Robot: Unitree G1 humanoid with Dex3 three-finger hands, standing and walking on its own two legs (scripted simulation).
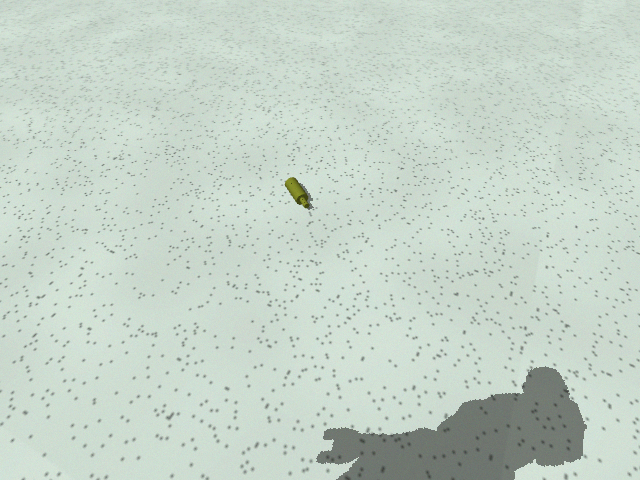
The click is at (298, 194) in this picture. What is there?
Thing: lying bottle
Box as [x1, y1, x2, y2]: [285, 177, 308, 207]
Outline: 287,179 285,185 296,202 299,204 301,203 304,207 307,207 307,195 296,179 293,177
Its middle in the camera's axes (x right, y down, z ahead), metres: -0.09 -0.20 +1.77
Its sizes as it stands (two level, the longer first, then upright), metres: 0.171 0.060 0.060
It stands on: the floor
